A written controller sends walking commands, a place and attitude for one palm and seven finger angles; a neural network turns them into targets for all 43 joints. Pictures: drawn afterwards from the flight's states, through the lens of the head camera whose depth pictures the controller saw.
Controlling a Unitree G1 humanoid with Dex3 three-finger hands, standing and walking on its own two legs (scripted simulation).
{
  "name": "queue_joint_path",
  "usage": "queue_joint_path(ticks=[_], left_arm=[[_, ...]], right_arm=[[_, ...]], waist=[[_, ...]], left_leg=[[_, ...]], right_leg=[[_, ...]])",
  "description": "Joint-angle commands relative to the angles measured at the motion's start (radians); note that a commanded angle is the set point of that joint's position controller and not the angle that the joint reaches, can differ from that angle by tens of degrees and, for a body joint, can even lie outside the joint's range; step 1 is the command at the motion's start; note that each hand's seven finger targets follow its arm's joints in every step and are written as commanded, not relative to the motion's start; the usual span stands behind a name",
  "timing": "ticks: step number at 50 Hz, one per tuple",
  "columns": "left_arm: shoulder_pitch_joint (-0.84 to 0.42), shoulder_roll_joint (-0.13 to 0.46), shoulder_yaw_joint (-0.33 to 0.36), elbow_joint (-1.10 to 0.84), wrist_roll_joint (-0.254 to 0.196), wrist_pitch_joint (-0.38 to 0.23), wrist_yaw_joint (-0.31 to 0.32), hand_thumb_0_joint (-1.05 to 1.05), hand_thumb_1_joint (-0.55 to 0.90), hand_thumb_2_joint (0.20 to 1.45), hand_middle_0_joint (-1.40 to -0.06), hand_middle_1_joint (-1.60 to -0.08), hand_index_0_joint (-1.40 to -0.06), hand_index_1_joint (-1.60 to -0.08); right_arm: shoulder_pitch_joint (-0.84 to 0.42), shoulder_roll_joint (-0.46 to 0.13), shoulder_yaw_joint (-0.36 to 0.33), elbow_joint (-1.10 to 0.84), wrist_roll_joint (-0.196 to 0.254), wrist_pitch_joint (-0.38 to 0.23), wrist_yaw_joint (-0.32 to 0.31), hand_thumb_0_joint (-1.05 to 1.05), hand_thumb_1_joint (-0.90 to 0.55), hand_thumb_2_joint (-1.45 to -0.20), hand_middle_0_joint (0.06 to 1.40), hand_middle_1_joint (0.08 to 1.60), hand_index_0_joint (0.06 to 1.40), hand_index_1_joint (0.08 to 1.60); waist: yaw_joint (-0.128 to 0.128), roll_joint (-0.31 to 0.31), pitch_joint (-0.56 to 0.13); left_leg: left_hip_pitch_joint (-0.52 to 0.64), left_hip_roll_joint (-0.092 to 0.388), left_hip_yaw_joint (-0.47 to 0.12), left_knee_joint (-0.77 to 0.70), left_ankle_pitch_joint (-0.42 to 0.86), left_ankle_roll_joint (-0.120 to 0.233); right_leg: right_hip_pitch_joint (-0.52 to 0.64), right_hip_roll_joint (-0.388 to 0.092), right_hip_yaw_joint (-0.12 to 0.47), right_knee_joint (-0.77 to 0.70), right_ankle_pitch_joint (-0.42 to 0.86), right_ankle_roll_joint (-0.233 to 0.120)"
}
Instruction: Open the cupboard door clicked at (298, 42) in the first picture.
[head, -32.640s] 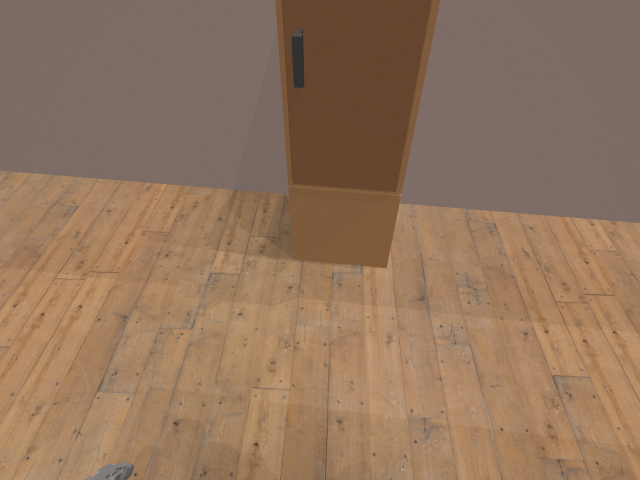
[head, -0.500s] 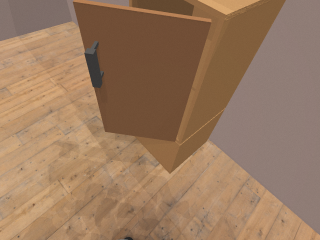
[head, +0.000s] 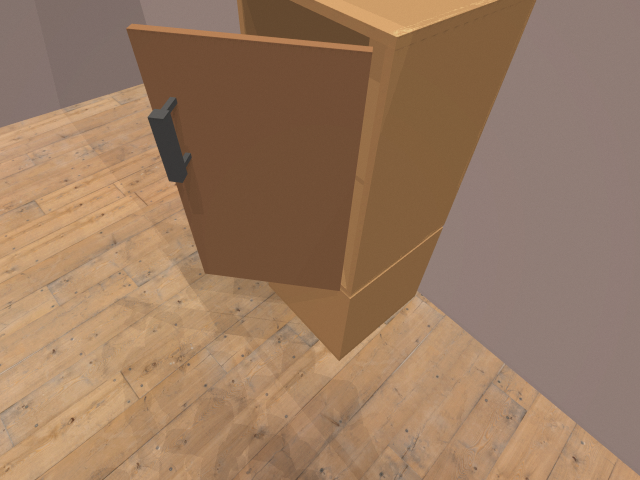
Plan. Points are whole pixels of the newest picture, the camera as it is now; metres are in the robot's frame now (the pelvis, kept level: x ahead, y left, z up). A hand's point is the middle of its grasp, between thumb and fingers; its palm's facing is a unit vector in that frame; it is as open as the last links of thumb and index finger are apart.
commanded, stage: look again from close up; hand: left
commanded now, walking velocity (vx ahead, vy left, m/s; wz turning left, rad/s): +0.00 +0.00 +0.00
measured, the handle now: (174, 140) +0.60 +0.28 +0.09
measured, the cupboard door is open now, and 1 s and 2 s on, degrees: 41 41 41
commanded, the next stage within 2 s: shuffle to correct the standing spot in 0.60 s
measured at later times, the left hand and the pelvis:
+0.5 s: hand out of the picture +0.02 +0.19 -0.18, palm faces +0.00 -0.98 -0.22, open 7.3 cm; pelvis +0.00 +0.01 +0.00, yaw -1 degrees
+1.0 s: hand out of the picture +0.02 +0.20 -0.18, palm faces +0.01 -0.98 -0.22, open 7.3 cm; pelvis +0.02 +0.02 -0.01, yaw -2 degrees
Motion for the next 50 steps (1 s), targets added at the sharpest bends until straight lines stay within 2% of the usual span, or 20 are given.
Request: queue_joint_path(ticks=[1, 3, 4, 5, 6, 7, 8, 9, 11, 16, 19, 25, 29, 33, 36, 40, 44, 47, 50], left_arm=[[0.059, 0.083, 0.008, -0.014, -0.003, -0.014, 0.0, 0.0, 0.9, 0.9, -0.2, -0.3, -0.2, -0.3], [0.057, 0.077, 0.005, -0.011, -0.001, -0.016, 0.0, 0.0, 0.9, 0.9, -0.2, -0.3, -0.2, -0.3], [0.158, 0.09, -0.003, -0.002, 0.023, -0.047, 0.046, 0.0, 0.9, 0.9, -0.2, -0.3, -0.2, -0.3], [0.105, 0.135, -0.001, -0.048, 0.017, -0.06, 0.042, 0.0, 0.9, 0.9, -0.2, -0.3, -0.2, -0.3], [0.066, 0.126, -0.003, -0.063, 0.014, -0.06, 0.033, 0.0, 0.9, 0.9, -0.2, -0.3, -0.2, -0.3], [0.06, 0.118, -0.005, -0.071, 0.013, -0.061, 0.031, 0.0, 0.9, 0.9, -0.2, -0.3, -0.2, -0.3], [0.062, 0.114, -0.003, -0.079, 0.014, -0.061, 0.029, 0.0, 0.9, 0.9, -0.2, -0.3, -0.2, -0.3], [0.078, 0.105, -0.004, -0.081, 0.012, -0.058, 0.028, 0.0, 0.9, 0.9, -0.2, -0.3, -0.2, -0.3], [0.098, 0.092, -0.008, -0.076, 0.01, -0.052, 0.024, 0.0, 0.9, 0.9, -0.2, -0.3, -0.2, -0.3], [0.102, 0.095, -0.012, -0.076, 0.01, -0.039, 0.015, 0.0, 0.9, 0.9, -0.2, -0.3, -0.2, -0.3], [0.109, 0.1, -0.013, -0.074, 0.011, -0.038, 0.014, 0.0, 0.9, 0.9, -0.2, -0.3, -0.2, -0.3], [0.107, 0.121, -0.01, -0.073, 0.01, -0.037, 0.012, 0.0, 0.9, 0.9, -0.2, -0.3, -0.2, -0.3], [0.103, 0.128, -0.007, -0.071, 0.01, -0.036, 0.011, 0.0, 0.9, 0.9, -0.2, -0.3, -0.2, -0.3], [0.102, 0.124, -0.007, -0.066, 0.012, -0.034, 0.01, 0.0, 0.9, 0.9, -0.2, -0.3, -0.2, -0.3], [0.1, 0.125, -0.004, -0.065, 0.011, -0.034, 0.01, 0.0, 0.9, 0.9, -0.2, -0.3, -0.2, -0.3], [0.109, 0.151, 0.008, -0.069, 0.013, -0.031, 0.011, 0.0, 0.9, 0.9, -0.2, -0.3, -0.2, -0.3], [0.131, 0.174, 0.023, -0.074, 0.015, -0.029, 0.017, 0.0, 0.9, 0.9, -0.2, -0.3, -0.2, -0.3], [0.135, 0.188, 0.037, -0.083, 0.016, -0.022, 0.021, 0.0, 0.9, 0.9, -0.2, -0.3, -0.2, -0.3], [0.126, 0.193, 0.049, -0.102, 0.02, -0.013, 0.025, 0.0, 0.9, 0.9, -0.2, -0.3, -0.2, -0.3]], right_arm=[[0.028, -0.111, -0.014, -0.021, 0.0, -0.011, -0.011, 0.0, -0.9, -0.9, 0.2, 0.3, 0.2, 0.3], [0.027, -0.106, -0.015, -0.021, 0.001, -0.008, -0.009, 0.0, -0.9, -0.9, 0.2, 0.3, 0.2, 0.3], [-0.068, -0.14, -0.011, -0.097, 0.008, -0.029, 0.01, 0.0, -0.9, -0.9, 0.2, 0.3, 0.2, 0.3], [-0.011, -0.071, -0.003, -0.121, 0.004, -0.024, 0.019, 0.0, -0.9, -0.9, 0.2, 0.3, 0.2, 0.3], [0.015, -0.076, -0.006, -0.108, 0.001, -0.021, 0.019, 0.0, -0.9, -0.9, 0.2, 0.3, 0.2, 0.3], [0.037, -0.088, -0.003, -0.106, 0.0, -0.021, 0.023, 0.0, -0.9, -0.9, 0.2, 0.3, 0.2, 0.3], [0.057, -0.099, -0.002, -0.11, -0.005, -0.027, 0.026, 0.0, -0.9, -0.9, 0.2, 0.3, 0.2, 0.3], [0.053, -0.112, 0.0, -0.118, -0.005, -0.032, 0.025, 0.0, -0.9, -0.9, 0.2, 0.3, 0.2, 0.3], [0.036, -0.125, 0.001, -0.127, -0.002, -0.035, 0.019, 0.0, -0.9, -0.9, 0.2, 0.3, 0.2, 0.3], [0.012, -0.131, 0.009, -0.131, -0.001, -0.032, 0.016, 0.0, -0.9, -0.9, 0.2, 0.3, 0.2, 0.3], [0.011, -0.133, 0.011, -0.121, -0.002, -0.034, 0.015, 0.0, -0.9, -0.9, 0.2, 0.3, 0.2, 0.3], [0.005, -0.139, 0.012, -0.106, -0.002, -0.037, 0.011, 0.0, -0.9, -0.9, 0.2, 0.3, 0.2, 0.3], [0.0, -0.139, 0.013, -0.096, -0.001, -0.038, 0.009, 0.0, -0.9, -0.9, 0.2, 0.3, 0.2, 0.3], [-0.002, -0.136, 0.013, -0.086, -0.001, -0.037, 0.008, 0.0, -0.9, -0.9, 0.2, 0.3, 0.2, 0.3], [-0.003, -0.138, 0.012, -0.082, -0.001, -0.036, 0.007, 0.0, -0.9, -0.9, 0.2, 0.3, 0.2, 0.3], [-0.007, -0.137, 0.007, -0.092, -0.001, -0.027, 0.01, 0.0, -0.9, -0.9, 0.2, 0.3, 0.2, 0.3], [-0.023, -0.133, 0.001, -0.117, -0.001, -0.017, 0.013, 0.0, -0.9, -0.9, 0.2, 0.3, 0.2, 0.3], [-0.025, -0.133, -0.006, -0.135, -0.001, -0.01, 0.013, 0.0, -0.9, -0.9, 0.2, 0.3, 0.2, 0.3], [-0.009, -0.142, -0.012, -0.149, -0.002, -0.01, 0.014, 0.0, -0.9, -0.9, 0.2, 0.3, 0.2, 0.3]], waist=[[0.007, 0.058, 0.021], [0.004, 0.002, 0.024], [0.046, 0.013, 0.073], [-0.02, -0.014, 0.008], [-0.028, 0.013, 0.013], [-0.035, -0.015, 0.001], [-0.032, 0.034, -0.037], [-0.023, 0.032, -0.054], [-0.011, 0.021, -0.043], [0.002, -0.005, 0.054], [0.007, 0.002, 0.053], [0.01, 0.017, 0.004], [0.014, 0.033, 0.0], [0.014, 0.009, 0.006], [0.017, 0.03, 0.003], [0.025, 0.01, 0.004], [0.034, -0.064, 0.016], [0.037, -0.098, 0.024], [0.032, -0.073, 0.003]], left_leg=[[0.037, 0.082, -0.072, -0.109, 0.192, 0.026], [0.049, 0.077, -0.065, -0.119, 0.142, 0.026], [-0.022, 0.062, -0.025, 0.107, 0.182, 0.007], [-0.032, 0.034, -0.02, 0.078, -0.025, 0.015], [-0.014, 0.032, -0.02, 0.043, -0.032, 0.019], [-0.009, 0.039, -0.032, 0.026, 0.021, 0.02], [0.011, 0.05, -0.035, 0.008, 0.097, 0.033], [0.015, 0.062, -0.052, 0.007, 0.153, 0.044], [0.01, 0.07, -0.058, -0.006, 0.182, 0.051], [-0.028, 0.062, -0.063, -0.052, 0.111, 0.055], [-0.012, 0.062, -0.059, -0.057, 0.136, 0.058], [0.021, 0.065, -0.045, -0.053, 0.182, 0.053], [0.025, 0.067, -0.042, -0.053, 0.202, 0.053], [0.031, 0.07, -0.039, -0.055, 0.198, 0.052], [0.031, 0.065, -0.031, -0.05, 0.189, 0.049], [0.004, 0.049, 0.003, -0.018, 0.134, 0.036], [-0.057, 0.02, 0.037, 0.031, 0.081, 0.019], [-0.078, 0.014, 0.047, 0.062, 0.078, 0.015], [-0.041, 0.019, 0.044, 0.046, 0.172, 0.023]], right_leg=[[-0.041, -0.098, 0.095, -0.122, 0.186, -0.023], [-0.051, -0.095, 0.099, -0.143, 0.155, -0.024], [-0.1, -0.148, 0.169, -0.133, 0.533, 0.001], [-0.072, -0.188, 0.184, -0.115, 0.473, -0.036], [-0.099, -0.17, 0.162, -0.111, 0.309, -0.056], [-0.114, -0.133, 0.142, -0.103, 0.186, -0.059], [-0.09, -0.107, 0.104, -0.063, 0.188, -0.052], [-0.073, -0.087, 0.086, -0.032, 0.19, -0.043], [-0.073, -0.078, 0.085, -0.024, 0.184, -0.037], [-0.115, -0.075, 0.091, -0.041, 0.108, -0.029], [-0.111, -0.077, 0.091, -0.041, 0.135, -0.025], [-0.079, -0.088, 0.098, -0.036, 0.216, -0.024], [-0.065, -0.089, 0.098, -0.035, 0.243, -0.024], [-0.067, -0.09, 0.096, -0.041, 0.252, -0.024], [-0.064, -0.096, 0.112, -0.042, 0.259, -0.029], [-0.045, -0.133, 0.167, -0.044, 0.305, -0.054], [-0.003, -0.198, 0.229, -0.057, 0.408, -0.085], [-0.002, -0.238, 0.248, -0.043, 0.471, -0.105], [-0.016, -0.225, 0.21, 0.017, 0.495, -0.095]])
